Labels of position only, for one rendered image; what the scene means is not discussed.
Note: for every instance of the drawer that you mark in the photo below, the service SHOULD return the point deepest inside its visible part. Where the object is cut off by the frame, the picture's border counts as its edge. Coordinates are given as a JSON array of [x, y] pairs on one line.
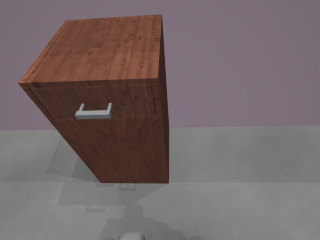
[[128, 101]]

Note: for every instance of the cabinet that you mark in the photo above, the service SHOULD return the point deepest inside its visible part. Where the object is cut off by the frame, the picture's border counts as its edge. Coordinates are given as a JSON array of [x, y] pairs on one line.
[[127, 50]]

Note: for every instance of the handle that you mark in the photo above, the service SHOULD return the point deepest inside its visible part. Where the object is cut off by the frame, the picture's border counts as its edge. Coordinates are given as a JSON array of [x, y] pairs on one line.
[[94, 114]]

